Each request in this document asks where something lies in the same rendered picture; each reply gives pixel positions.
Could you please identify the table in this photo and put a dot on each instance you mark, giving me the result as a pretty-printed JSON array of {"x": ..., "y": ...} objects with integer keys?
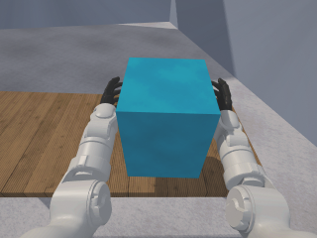
[{"x": 40, "y": 133}]

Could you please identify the right robot hand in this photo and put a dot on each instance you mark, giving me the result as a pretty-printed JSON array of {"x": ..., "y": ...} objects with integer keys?
[{"x": 223, "y": 95}]

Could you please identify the carton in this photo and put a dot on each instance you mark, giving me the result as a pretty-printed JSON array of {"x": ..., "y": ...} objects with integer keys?
[{"x": 167, "y": 114}]

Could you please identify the robot right upper arm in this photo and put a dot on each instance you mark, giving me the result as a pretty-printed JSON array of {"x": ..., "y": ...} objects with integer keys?
[{"x": 260, "y": 212}]

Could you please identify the robot left forearm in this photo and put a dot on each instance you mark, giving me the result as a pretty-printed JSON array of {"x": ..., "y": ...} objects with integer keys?
[{"x": 93, "y": 157}]

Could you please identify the robot right forearm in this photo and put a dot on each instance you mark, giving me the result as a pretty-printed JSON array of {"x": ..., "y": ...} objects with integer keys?
[{"x": 236, "y": 155}]

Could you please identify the left robot hand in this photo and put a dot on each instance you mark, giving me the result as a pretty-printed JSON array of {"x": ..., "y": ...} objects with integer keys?
[{"x": 110, "y": 92}]

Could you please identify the robot left upper arm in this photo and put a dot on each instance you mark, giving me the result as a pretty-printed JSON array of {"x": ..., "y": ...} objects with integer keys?
[{"x": 78, "y": 208}]

